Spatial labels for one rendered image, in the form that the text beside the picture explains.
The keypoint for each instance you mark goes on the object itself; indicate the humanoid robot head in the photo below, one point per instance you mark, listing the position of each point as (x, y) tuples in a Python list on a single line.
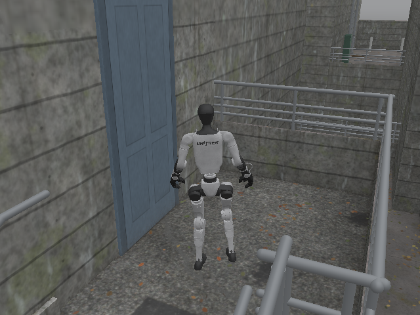
[(206, 113)]

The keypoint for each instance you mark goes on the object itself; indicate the right robot thigh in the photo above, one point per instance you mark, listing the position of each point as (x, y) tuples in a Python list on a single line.
[(226, 191)]

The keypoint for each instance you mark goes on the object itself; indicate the left robot hand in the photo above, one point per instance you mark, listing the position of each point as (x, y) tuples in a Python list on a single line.
[(173, 182)]

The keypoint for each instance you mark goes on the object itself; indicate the robot left forearm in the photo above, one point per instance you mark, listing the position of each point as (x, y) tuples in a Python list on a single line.
[(176, 172)]

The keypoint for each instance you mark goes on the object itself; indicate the robot left upper arm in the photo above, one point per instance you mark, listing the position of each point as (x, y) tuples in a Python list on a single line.
[(183, 150)]

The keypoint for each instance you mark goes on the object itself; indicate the right robot hand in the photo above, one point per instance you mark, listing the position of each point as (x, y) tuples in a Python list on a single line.
[(250, 180)]

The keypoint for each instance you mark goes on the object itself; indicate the robot right forearm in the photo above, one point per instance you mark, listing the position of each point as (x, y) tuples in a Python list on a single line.
[(243, 169)]

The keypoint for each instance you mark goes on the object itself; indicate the robot right upper arm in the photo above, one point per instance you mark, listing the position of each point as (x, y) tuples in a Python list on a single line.
[(232, 146)]

